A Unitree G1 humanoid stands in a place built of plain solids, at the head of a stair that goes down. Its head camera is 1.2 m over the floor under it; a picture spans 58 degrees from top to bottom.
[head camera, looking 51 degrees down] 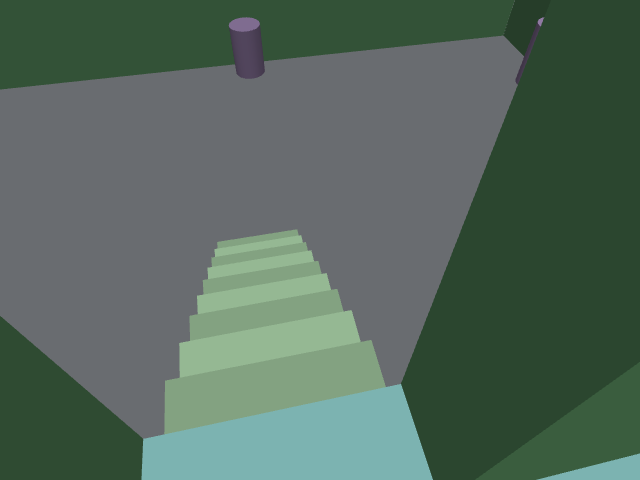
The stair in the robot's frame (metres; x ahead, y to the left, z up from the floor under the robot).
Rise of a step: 0.19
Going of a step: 0.23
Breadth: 0.70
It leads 12 degrees to the left of straight ahead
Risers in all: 10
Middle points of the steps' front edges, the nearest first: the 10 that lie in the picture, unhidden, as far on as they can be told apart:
0.38 0.12 0.00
0.61 0.16 -0.19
0.83 0.21 -0.38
1.06 0.26 -0.57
1.28 0.31 -0.76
1.50 0.35 -0.95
1.73 0.40 -1.14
1.96 0.45 -1.33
2.18 0.50 -1.52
2.41 0.54 -1.71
